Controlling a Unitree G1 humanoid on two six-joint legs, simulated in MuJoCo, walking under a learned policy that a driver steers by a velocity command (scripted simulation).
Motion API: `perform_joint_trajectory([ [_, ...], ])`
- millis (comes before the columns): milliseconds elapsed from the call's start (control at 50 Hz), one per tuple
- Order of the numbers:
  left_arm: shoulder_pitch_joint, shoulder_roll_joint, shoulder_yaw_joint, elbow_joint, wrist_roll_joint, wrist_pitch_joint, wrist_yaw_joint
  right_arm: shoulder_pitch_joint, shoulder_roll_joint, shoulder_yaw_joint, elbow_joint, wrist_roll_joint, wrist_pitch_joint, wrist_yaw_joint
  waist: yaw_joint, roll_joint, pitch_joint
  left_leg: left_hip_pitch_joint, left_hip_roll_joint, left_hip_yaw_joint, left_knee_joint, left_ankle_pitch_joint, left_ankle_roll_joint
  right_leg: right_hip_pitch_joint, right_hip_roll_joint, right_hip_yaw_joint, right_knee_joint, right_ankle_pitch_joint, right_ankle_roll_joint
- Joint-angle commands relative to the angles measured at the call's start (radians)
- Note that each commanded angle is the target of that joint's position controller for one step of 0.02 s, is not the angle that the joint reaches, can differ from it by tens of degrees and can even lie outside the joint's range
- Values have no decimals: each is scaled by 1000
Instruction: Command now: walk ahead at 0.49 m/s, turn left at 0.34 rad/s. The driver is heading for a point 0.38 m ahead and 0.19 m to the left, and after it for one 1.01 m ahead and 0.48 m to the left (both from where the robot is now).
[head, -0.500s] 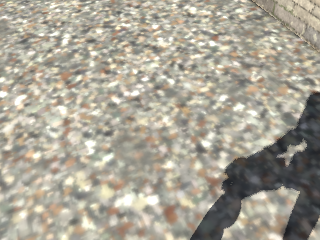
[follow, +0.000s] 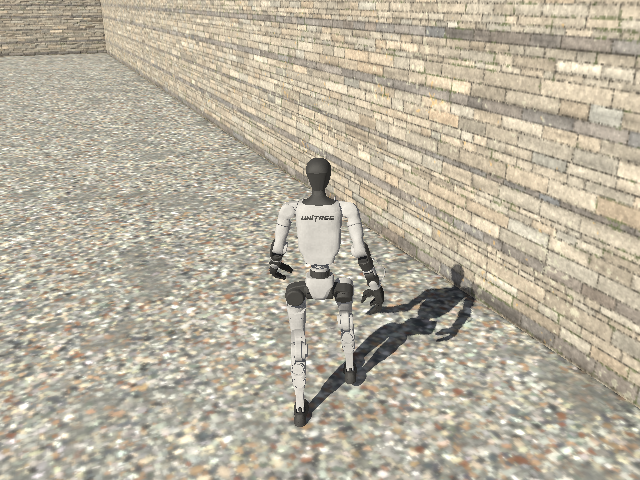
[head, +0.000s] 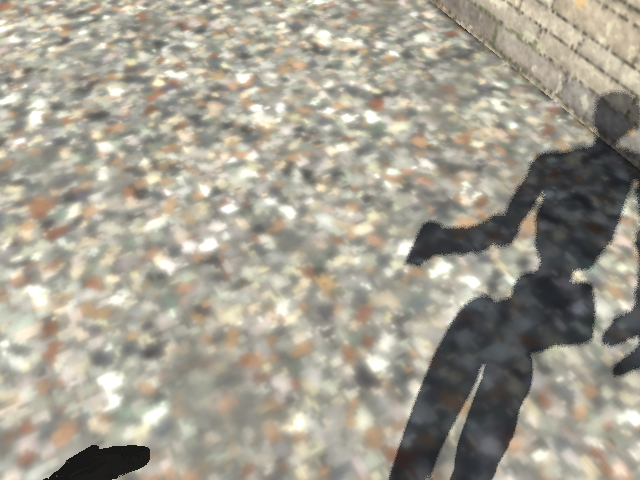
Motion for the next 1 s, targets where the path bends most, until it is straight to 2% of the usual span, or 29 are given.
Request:
perform_joint_trajectory([
  [20, -96, 88, 24, -95, -5, -30, -15, 24, -189, -49, -40, 7, 7, -16, 32, 116, 39, -26, 283, -193, 5, 341, 131, 64, 40, -3, -83, -21, -15],
  [60, -28, 124, 39, -79, -5, -37, -13, 9, -204, -57, -44, 3, 16, -20, 81, 143, -1, -9, 286, -211, 97, 465, 110, 188, 61, -20, -104, -105, -45],
  [80, 95, 159, 59, -48, -4, -39, -5, -4, -192, -52, -49, -3, 19, -19, 148, 135, -81, -41, 237, -180, 235, 560, 84, 372, 73, -42, -133, -100, -77],
  [100, 260, 209, 76, -24, 13, -38, 5, -21, -143, -33, -76, -18, 18, -16, 225, 100, -235, -190, 178, -149, 484, 436, 48, 669, -40, 48, -68, -99, -133],
  [120, 361, 303, 99, -6, 30, -28, 10, 109, -31, 0, -106, -14, 3, -14, 190, -153, -411, -573, 25, -55, 871, -4, -25, 1067, -309, 461, -92, -250, -275],
  [140, 367, 228, 79, -7, 22, -22, 6, 109, -79, -5, -103, 7, -8, -10, 197, -238, -462, -701, 33, -137, 1023, -303, -30, 1067, -359, 687, -223, -401, -302],
  [160, 308, 159, 58, -6, 14, -17, 11, 20, -164, -32, -117, 28, -6, -10, 203, -143, -287, -772, 87, -136, 1081, -236, -29, 940, -319, 532, -246, -455, -254],
  [180, 250, 131, 48, -5, 11, -13, 13, -46, -166, -34, -133, 22, -3, -11, 185, -76, -182, -767, 131, -101, 1064, -153, -32, 799, -281, 394, -266, -391, -228],
  [200, 199, 106, 39, 5, 13, -12, 11, -80, -154, -36, -142, 8, 3, -10, 157, -42, -104, -736, 160, -91, 1016, -98, -35, 668, -240, 296, -305, -312, -217],
  [240, 133, 89, 38, 16, 20, -22, 10, -56, -117, -39, -141, 9, 29, -5, 102, -82, -44, -637, 199, -89, 960, -39, -44, 511, -194, 159, -378, -233, -209],
  [260, 118, 91, 41, 24, 17, -29, 10, -53, -94, -36, -143, 10, 41, -4, 90, -77, -28, -625, 204, -80, 946, -26, -51, 474, -193, 110, -405, -192, -216],
  [300, 109, 114, 51, 42, 17, -40, 12, -85, -81, -34, -166, 2, 55, -6, 80, -48, 2, -653, 212, -83, 887, 28, -64, 452, -201, 37, -441, -128, -230],
  [340, 120, 134, 59, 59, 19, -40, 16, -127, -78, -33, -185, -5, 56, -1, 87, -24, 13, -679, 215, -83, 791, 124, -71, 478, -198, -35, -452, -85, -232],
  [420, 143, 174, 71, 82, 11, -25, 26, -251, -60, -22, -221, -3, 42, 29, 131, -1, 37, -634, 193, -17, 548, 299, -54, 520, -176, -168, -447, -55, -198],
  [520, 194, 221, 90, 117, -20, 6, 25, -352, -88, -30, -284, -5, 49, 50, 150, -3, 69, -642, 163, 41, 421, 186, 4, 673, -225, -220, -375, 15, -163],
  [560, 180, 251, 99, 117, -33, 19, 26, -289, -124, -51, -285, -9, 56, 49, 97, -28, 8, -516, 96, 103, 407, 84, 46, 703, -218, -255, -216, 333, -139],
  [580, 162, 249, 97, 114, -40, 29, 26, -156, -159, -76, -254, -6, 59, 44, 16, -15, -64, -336, 40, 138, 357, 108, 76, 668, -186, -292, -27, 454, -114],
  [600, 185, 212, 81, 109, -26, 29, 29, 26, -233, -115, -201, 0, 66, 29, -60, 32, -162, -48, 12, 99, 340, 144, 114, 512, -140, -312, 235, 364, -71],
  [620, 251, 90, 41, 54, 23, 17, 27, 54, -365, -141, -197, 11, 67, 12, 12, 312, -212, 261, 270, -399, 267, 46, 266, 75, 6, -297, 625, -389, 6],
  [640, 225, 92, 26, 36, 11, -18, 21, 48, -341, -120, -249, 2, 42, 23, 7, 274, -393, 374, 396, -838, 79, -147, 376, -89, 115, -26, 799, -705, 10],
  [660, 108, 177, 46, 10, -32, -37, 13, 27, -258, -94, -239, -5, 22, 34, -29, 159, -291, 325, 386, -736, 28, -122, 312, -187, 65, 29, 822, -617, -12],
  [680, 82, 169, 41, 1, -33, -50, 14, -7, -232, -85, -232, -6, 11, 34, -1, 138, -188, 205, 351, -605, 39, -43, 280, -193, 26, 18, 754, -527, -32],
  [700, 84, 163, 42, 14, -6, -54, 24, -75, -200, -76, -239, -5, 9, 31, 42, 77, -132, 76, 309, -499, 50, 67, 247, -138, -14, 21, 671, -456, -33],
  [720, 98, 173, 49, 22, 11, -49, 28, -125, -170, -64, -253, -13, 8, 27, 80, 89, -105, -30, 275, -422, 39, 175, 231, -60, -37, 27, 604, -408, -31],
  [740, 110, 174, 51, 24, 13, -37, 25, -148, -162, -60, -268, -22, 9, 22, 100, 109, -100, -89, 257, -394, 19, 230, 230, -7, -43, 28, 575, -379, -24],
  [780, 114, 147, 46, 27, 22, -19, 23, -143, -169, -63, -264, -18, 3, 11, 109, 96, -93, -147, 239, -339, -2, 335, 241, 23, -33, 11, 501, -343, 2],
  [840, 24, 113, 33, 3, 24, -7, 24, -98, -191, -69, -242, -11, 4, -10, 85, 88, -49, -187, 205, -277, -14, 351, 223, -2, -5, 1, 316, -198, 40],
  [920, -111, 90, 19, -27, 11, -17, 8, -52, -197, -71, -217, -4, 15, -23, 34, 126, -12, -224, 167, -257, -5, 219, 172, 74, 51, -2, 46, 0, 46],
  [1000, -160, 121, 28, -48, 1, -34, -10, -8, -190, -71, -189, 3, 25, -27, 20, 137, -3, -165, 200, -345, 68, 171, 156, 125, 75, 25, -63, -9, 21],
])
